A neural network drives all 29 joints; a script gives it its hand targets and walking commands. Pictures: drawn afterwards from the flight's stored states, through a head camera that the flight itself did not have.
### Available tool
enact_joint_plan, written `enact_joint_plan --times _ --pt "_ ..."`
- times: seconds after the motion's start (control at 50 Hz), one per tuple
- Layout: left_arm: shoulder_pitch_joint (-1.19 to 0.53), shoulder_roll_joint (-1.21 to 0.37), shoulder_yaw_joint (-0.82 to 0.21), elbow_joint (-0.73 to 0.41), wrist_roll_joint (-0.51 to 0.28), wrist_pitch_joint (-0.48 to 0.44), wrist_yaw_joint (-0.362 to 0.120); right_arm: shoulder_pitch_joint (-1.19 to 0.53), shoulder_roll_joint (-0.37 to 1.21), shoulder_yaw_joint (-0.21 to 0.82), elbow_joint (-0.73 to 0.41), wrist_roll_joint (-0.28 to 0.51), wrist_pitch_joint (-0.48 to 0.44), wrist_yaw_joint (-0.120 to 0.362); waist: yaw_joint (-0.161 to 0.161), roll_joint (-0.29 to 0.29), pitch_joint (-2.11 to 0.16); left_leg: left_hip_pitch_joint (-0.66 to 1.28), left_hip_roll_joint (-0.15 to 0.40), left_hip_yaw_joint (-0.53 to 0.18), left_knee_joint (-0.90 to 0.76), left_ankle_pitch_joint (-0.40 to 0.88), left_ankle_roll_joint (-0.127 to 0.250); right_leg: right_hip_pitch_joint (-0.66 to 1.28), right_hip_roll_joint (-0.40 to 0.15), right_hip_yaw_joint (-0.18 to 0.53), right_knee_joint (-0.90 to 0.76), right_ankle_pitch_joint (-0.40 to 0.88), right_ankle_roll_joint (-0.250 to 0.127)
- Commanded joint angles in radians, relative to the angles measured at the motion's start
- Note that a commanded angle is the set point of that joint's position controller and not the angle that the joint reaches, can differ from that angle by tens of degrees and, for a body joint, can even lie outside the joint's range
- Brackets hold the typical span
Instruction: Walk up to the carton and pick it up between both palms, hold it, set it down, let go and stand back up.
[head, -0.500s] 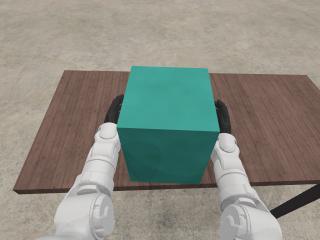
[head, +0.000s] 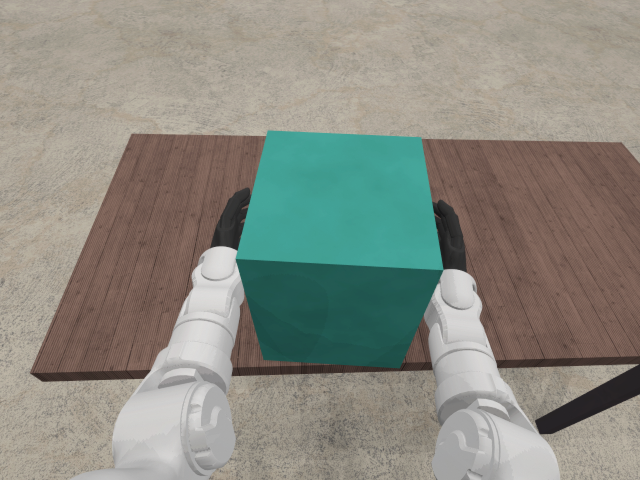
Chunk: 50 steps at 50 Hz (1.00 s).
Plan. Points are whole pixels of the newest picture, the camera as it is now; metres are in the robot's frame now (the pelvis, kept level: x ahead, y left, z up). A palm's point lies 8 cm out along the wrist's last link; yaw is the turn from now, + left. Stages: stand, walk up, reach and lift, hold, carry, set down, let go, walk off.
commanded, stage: set down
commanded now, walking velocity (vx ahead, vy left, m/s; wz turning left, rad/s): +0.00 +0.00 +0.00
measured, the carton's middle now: (337, 255) +0.41 -0.02 +0.05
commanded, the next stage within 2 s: none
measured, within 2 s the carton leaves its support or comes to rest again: neither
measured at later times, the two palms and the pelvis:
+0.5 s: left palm (232, 247) +0.41 +0.12 +0.06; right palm (449, 269) +0.38 -0.17 +0.06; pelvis +0.00 +0.00 +0.00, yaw +0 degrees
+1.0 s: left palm (230, 239) +0.43 +0.13 +0.05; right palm (452, 262) +0.39 -0.18 +0.06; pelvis +0.00 +0.01 -0.01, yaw -2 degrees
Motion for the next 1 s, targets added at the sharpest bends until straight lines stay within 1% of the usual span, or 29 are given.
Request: enact_joint_plan --times 0.0,0.08,0.12,0.14,0.16,0.18,0.2,0.22,0.26,0.28,0.3,0.32,0.4,0.46,0.5,0.54,0.58,0.64,0.66,0.68,0.7,0.72,0.76,0.78,0.84,0.9,0.92,0.94,0.98 --pt "-0.588 -0.489 -0.252 -0.082 0.008 -0.074 -0.120 -0.590 0.446 0.323 -0.044 -0.051 -0.063 0.136 -0.006 0.034 -0.575 0.198 -0.047 0.100 0.001 0.180 -0.008 0.235 0.048 -0.104 0.042 0.367 0.034" --pt "-0.564 -0.475 -0.229 -0.065 0.020 -0.071 -0.124 -0.583 0.435 0.306 -0.050 -0.059 -0.059 0.137 0.000 0.021 -0.542 0.202 -0.047 0.101 -0.014 0.147 0.000 0.223 0.046 -0.103 0.029 0.328 0.036" --pt "-0.553 -0.473 -0.230 -0.065 0.024 -0.073 -0.124 -0.586 0.447 0.318 -0.060 -0.057 -0.062 0.135 0.007 0.022 -0.545 0.192 -0.049 0.109 -0.011 0.149 0.001 0.238 0.045 -0.099 0.042 0.357 0.041" --pt "-0.553 -0.477 -0.228 -0.065 0.024 -0.075 -0.127 -0.574 0.442 0.311 -0.049 -0.063 -0.061 0.137 0.005 0.013 -0.537 0.185 -0.049 0.105 -0.012 0.154 0.003 0.249 0.043 -0.096 0.041 0.370 0.041" --pt "-0.555 -0.480 -0.237 -0.083 0.018 -0.077 -0.127 -0.555 0.438 0.300 -0.032 -0.068 -0.061 0.133 -0.008 0.033 -0.536 0.198 -0.050 0.106 -0.009 0.167 -0.002 0.241 0.042 -0.099 0.042 0.366 0.041" --pt "-0.553 -0.464 -0.222 -0.067 0.028 -0.075 -0.129 -0.558 0.451 0.306 -0.036 -0.061 -0.059 0.135 0.009 0.027 -0.520 0.195 -0.046 0.106 -0.007 0.161 0.001 0.235 0.045 -0.098 0.039 0.352 0.038" --pt "-0.546 -0.478 -0.232 -0.065 0.021 -0.078 -0.128 -0.558 0.434 0.302 -0.056 -0.068 -0.068 0.134 -0.008 0.027 -0.540 0.199 -0.046 0.104 -0.012 0.152 -0.002 0.232 0.049 -0.106 0.037 0.339 0.037" --pt "-0.546 -0.469 -0.211 -0.068 0.033 -0.075 -0.130 -0.549 0.439 0.294 -0.037 -0.070 -0.058 0.136 0.006 0.024 -0.502 0.185 -0.050 0.110 -0.016 0.145 0.001 0.238 0.044 -0.098 0.036 0.336 0.042" --pt "-0.526 -0.471 -0.221 -0.063 0.036 -0.080 -0.128 -0.547 0.447 0.306 -0.054 -0.069 -0.068 0.135 0.009 0.024 -0.512 0.189 -0.047 0.107 -0.013 0.149 0.002 0.236 0.045 -0.102 0.041 0.339 0.042" --pt "-0.540 -0.471 -0.225 -0.068 0.031 -0.080 -0.130 -0.547 0.441 0.293 -0.052 -0.073 -0.066 0.134 -0.001 0.026 -0.505 0.189 -0.047 0.108 -0.010 0.144 0.002 0.229 0.044 -0.100 0.038 0.335 0.039" --pt "-0.542 -0.469 -0.221 -0.075 0.034 -0.078 -0.130 -0.552 0.438 0.292 -0.049 -0.074 -0.068 0.136 0.007 0.035 -0.508 0.192 -0.048 0.111 -0.015 0.133 0.002 0.220 0.045 -0.102 0.034 0.308 0.039" --pt "-0.510 -0.468 -0.194 -0.050 0.047 -0.074 -0.132 -0.537 0.442 0.290 -0.043 -0.076 -0.061 0.137 0.014 0.013 -0.483 0.188 -0.048 0.112 -0.017 0.135 0.008 0.229 0.044 -0.098 0.030 0.313 0.043" --pt "-0.515 -0.462 -0.201 -0.065 0.047 -0.085 -0.131 -0.525 0.439 0.286 -0.048 -0.088 -0.068 0.139 0.007 0.020 -0.494 0.176 -0.050 0.108 -0.021 0.121 0.009 0.238 0.041 -0.097 0.039 0.321 0.042" --pt "-0.489 -0.459 -0.192 -0.050 0.051 -0.087 -0.128 -0.521 0.425 0.286 -0.058 -0.093 -0.079 0.141 0.020 0.019 -0.488 0.184 -0.048 0.113 -0.011 0.148 0.008 0.227 0.044 -0.099 0.041 0.331 0.041" --pt "-0.511 -0.460 -0.202 -0.060 0.046 -0.092 -0.128 -0.528 0.425 0.275 -0.067 -0.091 -0.082 0.140 0.010 0.026 -0.491 0.169 -0.051 0.113 -0.017 0.115 0.010 0.228 0.043 -0.096 0.038 0.306 0.043" --pt "-0.475 -0.458 -0.192 -0.041 0.058 -0.089 -0.130 -0.500 0.429 0.282 -0.038 -0.090 -0.074 0.139 0.009 0.006 -0.455 0.174 -0.049 0.112 -0.014 0.137 0.010 0.232 0.045 -0.098 0.043 0.342 0.047" --pt "-0.466 -0.454 -0.181 -0.047 0.062 -0.089 -0.131 -0.494 0.429 0.280 -0.046 -0.095 -0.075 0.140 0.020 0.009 -0.448 0.179 -0.049 0.116 -0.017 0.128 0.014 0.232 0.045 -0.100 0.042 0.315 0.046" --pt "-0.493 -0.326 -0.155 -0.018 0.046 -0.098 -0.115 -0.478 0.273 0.234 -0.036 -0.082 -0.072 0.130 0.013 0.021 -0.460 0.170 -0.051 0.120 -0.015 0.122 0.006 0.223 0.049 -0.086 0.044 0.302 0.038" --pt "-0.506 -0.360 -0.144 -0.029 0.061 -0.099 -0.114 -0.499 0.311 0.207 -0.030 -0.098 -0.067 0.129 0.011 0.013 -0.425 0.178 -0.053 0.119 -0.022 0.107 0.011 0.204 0.049 -0.085 0.027 0.256 0.042" --pt "-0.510 -0.300 -0.135 -0.026 0.050 -0.103 -0.104 -0.498 0.248 0.198 -0.029 -0.091 -0.066 0.125 0.015 0.009 -0.443 0.173 -0.050 0.123 -0.023 0.098 0.012 0.198 0.053 -0.085 0.029 0.249 0.039" --pt "-0.512 -0.306 -0.124 -0.030 0.064 -0.103 -0.097 -0.502 0.266 0.183 -0.037 -0.103 -0.061 0.120 0.018 0.012 -0.432 0.176 -0.052 0.123 -0.024 0.083 0.014 0.184 0.052 -0.084 0.024 0.220 0.041" --pt "-0.502 -0.271 -0.114 -0.035 0.055 -0.109 -0.088 -0.486 0.239 0.185 -0.032 -0.090 -0.060 0.115 0.029 0.021 -0.448 0.176 -0.053 0.130 -0.018 0.085 0.017 0.181 0.050 -0.075 0.022 0.221 0.040" --pt "-0.498 -0.260 -0.121 -0.064 0.048 -0.107 -0.066 -0.487 0.203 0.170 0.010 -0.069 -0.052 0.098 0.009 0.026 -0.424 0.199 -0.048 0.118 -0.010 0.109 0.010 0.171 0.058 -0.083 0.026 0.218 0.040" --pt "-0.499 -0.219 -0.113 -0.057 0.041 -0.110 -0.057 -0.488 0.180 0.180 -0.006 -0.052 -0.053 0.095 0.022 0.017 -0.447 0.198 -0.048 0.119 -0.005 0.112 0.012 0.167 0.060 -0.080 0.025 0.216 0.039" --pt "-0.516 -0.032 -0.109 -0.054 -0.001 -0.120 0.000 -0.491 -0.001 0.172 0.007 0.024 -0.052 0.056 0.018 0.046 -0.489 0.177 -0.050 0.116 0.019 0.112 0.001 0.153 0.065 -0.070 0.031 0.204 0.034" --pt "-0.544 0.181 -0.156 0.002 -0.134 -0.151 0.082 -0.509 -0.228 0.236 0.074 0.177 -0.045 -0.012 0.004 0.062 -0.535 0.127 -0.048 0.112 0.058 0.098 -0.017 0.091 0.079 -0.053 0.047 0.180 0.017" --pt "-0.587 0.237 -0.195 0.012 -0.205 -0.165 0.112 -0.553 -0.284 0.284 0.056 0.253 -0.043 -0.030 0.016 0.059 -0.628 0.093 -0.046 0.107 0.090 0.115 -0.021 0.078 0.085 -0.041 0.068 0.202 0.011" --pt "-0.620 0.233 -0.258 0.023 -0.268 -0.176 0.137 -0.577 -0.301 0.325 0.075 0.320 -0.038 -0.049 -0.002 0.077 -0.676 0.073 -0.045 0.094 0.130 0.153 -0.035 0.051 0.092 -0.040 0.093 0.232 0.006" --pt "-0.604 0.234 -0.312 0.088 -0.338 -0.188 0.151 -0.574 -0.295 0.418 0.091 0.420 -0.017 -0.062 -0.002 0.065 -0.759 0.065 -0.035 0.073 0.190 0.233 -0.044 -0.016 0.095 -0.034 0.129 0.298 -0.002"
